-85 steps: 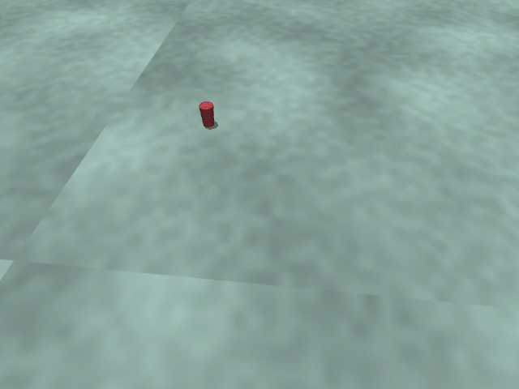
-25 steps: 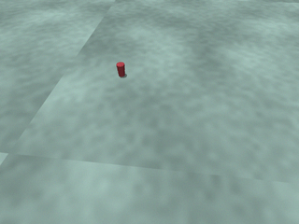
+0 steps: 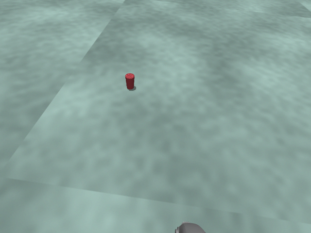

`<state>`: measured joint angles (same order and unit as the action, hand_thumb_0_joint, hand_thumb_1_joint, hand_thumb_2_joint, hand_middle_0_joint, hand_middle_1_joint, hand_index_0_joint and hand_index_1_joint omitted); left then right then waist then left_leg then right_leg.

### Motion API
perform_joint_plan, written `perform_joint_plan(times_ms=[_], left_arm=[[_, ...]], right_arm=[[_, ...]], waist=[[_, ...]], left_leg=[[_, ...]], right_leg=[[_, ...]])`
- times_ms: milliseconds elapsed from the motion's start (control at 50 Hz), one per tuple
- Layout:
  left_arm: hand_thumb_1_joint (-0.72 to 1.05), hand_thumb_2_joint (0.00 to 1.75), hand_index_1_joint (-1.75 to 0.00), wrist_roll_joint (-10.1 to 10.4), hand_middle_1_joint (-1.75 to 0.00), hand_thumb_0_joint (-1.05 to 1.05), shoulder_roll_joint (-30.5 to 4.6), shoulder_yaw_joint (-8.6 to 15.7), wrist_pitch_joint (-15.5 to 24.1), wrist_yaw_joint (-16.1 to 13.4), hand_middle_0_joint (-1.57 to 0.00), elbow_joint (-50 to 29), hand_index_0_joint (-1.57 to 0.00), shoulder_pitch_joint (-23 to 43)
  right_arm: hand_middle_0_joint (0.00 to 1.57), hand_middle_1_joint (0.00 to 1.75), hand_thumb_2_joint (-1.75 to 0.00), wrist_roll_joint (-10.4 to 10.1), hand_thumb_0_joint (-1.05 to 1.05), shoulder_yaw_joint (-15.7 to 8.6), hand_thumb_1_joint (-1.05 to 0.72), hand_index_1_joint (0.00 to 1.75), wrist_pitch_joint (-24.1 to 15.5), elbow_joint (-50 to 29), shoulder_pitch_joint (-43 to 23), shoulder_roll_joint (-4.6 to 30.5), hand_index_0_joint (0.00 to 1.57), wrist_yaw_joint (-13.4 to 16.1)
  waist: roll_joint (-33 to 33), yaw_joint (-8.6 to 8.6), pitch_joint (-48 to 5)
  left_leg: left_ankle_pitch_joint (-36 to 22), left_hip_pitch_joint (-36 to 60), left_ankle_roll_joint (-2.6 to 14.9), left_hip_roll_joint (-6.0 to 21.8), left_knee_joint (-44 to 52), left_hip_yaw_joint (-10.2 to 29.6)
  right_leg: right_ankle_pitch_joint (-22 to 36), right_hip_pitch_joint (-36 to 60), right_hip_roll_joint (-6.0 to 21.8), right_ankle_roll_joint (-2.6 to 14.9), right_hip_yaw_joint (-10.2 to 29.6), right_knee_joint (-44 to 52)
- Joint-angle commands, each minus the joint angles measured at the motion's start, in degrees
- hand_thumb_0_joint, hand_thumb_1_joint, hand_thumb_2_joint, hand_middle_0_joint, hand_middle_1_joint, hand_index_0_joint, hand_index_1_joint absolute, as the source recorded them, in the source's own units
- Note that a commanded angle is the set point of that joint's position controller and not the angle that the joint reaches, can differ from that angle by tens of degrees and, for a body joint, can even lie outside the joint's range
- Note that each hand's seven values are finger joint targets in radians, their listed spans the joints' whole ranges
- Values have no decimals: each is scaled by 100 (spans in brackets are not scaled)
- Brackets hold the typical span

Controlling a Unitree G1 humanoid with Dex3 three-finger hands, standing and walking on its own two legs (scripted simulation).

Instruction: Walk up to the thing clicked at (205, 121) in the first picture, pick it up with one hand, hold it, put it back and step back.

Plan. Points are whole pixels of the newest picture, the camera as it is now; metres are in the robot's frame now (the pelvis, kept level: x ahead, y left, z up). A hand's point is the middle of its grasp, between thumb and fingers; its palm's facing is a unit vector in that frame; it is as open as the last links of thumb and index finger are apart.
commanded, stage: walk up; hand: left
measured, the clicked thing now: (130, 81) +1.54 +0.19 -0.71
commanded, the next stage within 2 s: none
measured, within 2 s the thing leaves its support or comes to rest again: neither
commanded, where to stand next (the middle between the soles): +1.21 -0.05 m, yaw +1 degrees
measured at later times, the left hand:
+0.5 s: hand (89, 164) +0.36 +0.22 -0.13, palm faces -0.03 -0.94 -0.35, open 7.4 cm
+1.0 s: hand (98, 108) +0.63 +0.24 -0.14, palm faces -0.11 -0.93 -0.34, open 7.4 cm
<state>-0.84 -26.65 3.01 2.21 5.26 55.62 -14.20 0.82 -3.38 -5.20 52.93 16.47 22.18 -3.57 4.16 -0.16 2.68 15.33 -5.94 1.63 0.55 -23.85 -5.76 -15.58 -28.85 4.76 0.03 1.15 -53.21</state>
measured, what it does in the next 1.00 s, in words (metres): walks ahead: right foot, then left foot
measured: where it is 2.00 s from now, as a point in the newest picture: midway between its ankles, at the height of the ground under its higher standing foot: (157, 136)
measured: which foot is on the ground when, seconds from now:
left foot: down 0.00-0.26, up 0.28-0.62, down 0.64-1.00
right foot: up 0.00-0.20, down 0.22-0.66, up 0.68-1.00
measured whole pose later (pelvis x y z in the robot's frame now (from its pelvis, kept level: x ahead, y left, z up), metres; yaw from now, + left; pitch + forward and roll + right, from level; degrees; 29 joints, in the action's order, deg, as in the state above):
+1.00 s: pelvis +0.53 -0.03 -0.01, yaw -1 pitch -2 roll +1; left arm -0.8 -24.9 3.0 2.0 5.6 51.2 -12.6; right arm 0.6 -2.7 -5.2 49.5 21.2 23.6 -2.9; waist 2.2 -2.0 4.6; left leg 19.0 -4.8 -0.8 2.7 -26.2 -6.9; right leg -9.0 -29.3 6.4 1.0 -0.9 -39.0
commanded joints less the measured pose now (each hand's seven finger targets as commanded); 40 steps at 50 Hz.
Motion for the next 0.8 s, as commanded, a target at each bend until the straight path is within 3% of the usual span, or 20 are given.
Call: perform_joint_plan(times_ms=[0,140,160,200,220,240,260,300,340,360,440,500,560,600,620,640,660,680,720,780], left_arm=[[90,90,-30,-11,-30,0,-966,280,136,86,-20,-672,-20,606],[90,90,-30,36,-30,0,-687,262,183,86,-20,-872,-20,1297],[90,90,-30,43,-30,0,-697,285,183,66,-20,-865,-20,1202],[90,90,-30,25,-30,0,-974,455,231,-54,-20,-567,-20,45],[90,90,-30,-17,-30,0,-1398,632,253,-151,-20,-436,-20,-934],[90,90,-30,49,-30,0,-1981,740,285,-185,-20,-430,-20,-1233],[90,90,-30,148,-30,0,-1854,716,275,-230,-20,-576,-20,-898],[90,90,-30,175,-30,0,-1398,555,295,-312,-20,-749,-20,-296],[90,90,-30,170,-30,0,-1101,455,338,-328,-20,-775,-20,-28],[90,90,-30,138,-30,0,-1063,429,370,-319,-20,-834,-20,9],[90,90,-30,37,-30,0,-1213,457,440,-271,-20,-1114,-20,185],[90,90,-30,7,-30,0,-1298,455,464,-220,-20,-1203,-20,225],[90,90,-30,9,-30,0,-1360,439,412,-198,-20,-1167,-20,345],[90,90,-30,-16,-30,0,-1003,287,383,-213,-20,-1167,-20,74],[90,90,-30,57,-30,0,-614,155,361,-238,-20,-1193,-20,-190],[90,90,-30,137,-30,0,-652,201,335,-295,-20,-1196,-20,-333],[90,90,-30,77,-30,0,-1114,228,321,-385,-20,-1096,-20,-175],[90,90,-30,83,-30,0,-1218,223,312,-386,-20,-985,-20,-148],[90,90,-30,147,-30,0,-1108,253,287,-322,-20,-734,-20,-448],[90,90,-30,112,-30,0,-919,232,207,-173,-20,-702,-20,-529]], right_arm=[[20,30,-90,-85,0,-471,-90,30,-190,-510,-115,1749,20,79],[20,30,-90,-43,0,-486,-90,30,-108,-515,254,1713,20,157],[20,30,-90,-13,0,-492,-90,30,-84,-549,283,1740,20,182],[20,30,-90,38,0,-392,-90,30,-38,-639,365,1534,20,205],[20,30,-90,-6,0,-267,-90,30,-40,-694,643,1201,20,203],[20,30,-90,-177,0,-239,-90,30,-66,-843,803,1126,20,218],[20,30,-90,-124,0,-327,-90,30,-45,-729,339,1580,20,284],[20,30,-90,-200,0,-307,-90,30,-64,-594,81,1479,20,230],[20,30,-90,-145,0,-263,-90,30,14,-488,430,1270,20,170],[20,30,-90,-87,0,-290,-90,30,45,-440,491,1269,20,106],[20,30,-90,3,0,-335,-90,30,94,-631,-46,1168,20,-74],[20,30,-90,30,0,-388,-90,30,28,-721,-348,1139,20,-138],[20,30,-90,37,0,-480,-90,30,-33,-571,-15,1226,20,-116],[20,30,-90,73,0,-599,-90,30,-97,-308,835,1545,20,-15],[20,30,-90,199,0,-726,-90,30,-142,-232,1566,1981,20,78],[20,30,-90,89,0,-745,-90,30,-168,-444,1390,2324,20,119],[20,30,-90,-83,0,-769,-90,30,-151,-534,999,2346,20,128],[20,30,-90,-119,0,-664,-90,30,-150,-634,615,2089,20,165],[20,30,-90,-113,0,-485,-90,30,-164,-732,230,1711,20,187],[20,30,-90,-78,0,-415,-90,30,-198,-779,158,1622,20,179]], waist=[[-1201,-141,558],[-962,-226,290],[-964,-161,164],[-261,463,-627],[666,842,-1326],[1696,792,-1709],[818,796,-1387],[164,525,-667],[425,149,-233],[476,110,-191],[376,116,115],[341,155,-3],[77,-133,-140],[-916,-577,-514],[-2196,-882,-899],[-2199,-711,-731],[-1435,-556,-594],[-867,-385,-312],[-1106,-79,-104],[-1419,4,-138]], left_leg=[[796,-172,1002,1453,1723,1126],[-1475,162,771,1316,856,592],[-1988,275,752,1309,447,577],[-2828,-361,500,857,-1728,116],[-1649,-1395,272,478,-3506,-42],[1007,-2970,36,-342,-4822,116],[1272,-3211,35,121,-5247,809],[588,-2967,133,318,-5135,1040],[250,-2471,71,544,-4194,975],[111,-2405,35,491,-4048,810],[107,-2307,-213,692,-2216,545],[-668,-1612,-181,660,-1379,386],[-978,-579,-122,431,-1048,47],[-62,857,98,137,-842,30],[1095,1415,467,1200,-25,1689],[1664,1545,941,2422,1153,4479],[1582,1078,1305,2662,1209,4700],[967,674,1155,2398,954,3553],[-45,80,939,1834,813,2145],[-912,-168,979,1553,885,1221]], right_leg=[[791,-548,364,-61,13,1039],[1099,451,1,221,-491,2044],[727,693,-147,279,-608,2153],[466,2745,-478,494,-805,2452],[-625,4030,338,696,499,2686],[-536,5087,1922,1491,3595,3545],[-238,4531,2071,1705,3611,3590],[1088,3322,1487,1543,1895,3447],[1133,2254,1033,1204,967,3626],[1256,2094,878,1232,731,3666],[120,1476,981,1418,384,4028],[-430,1196,992,1276,296,3960],[-740,815,857,1074,122,3387],[483,254,368,831,-301,1419],[304,-377,-145,508,-605,-660],[-1421,-1436,-902,320,-120,-1418],[-1336,-1409,-470,379,483,-1892],[-867,-1296,-220,323,654,-1841],[-473,-825,76,258,489,-1220],[-268,-344,141,48,99,-381]])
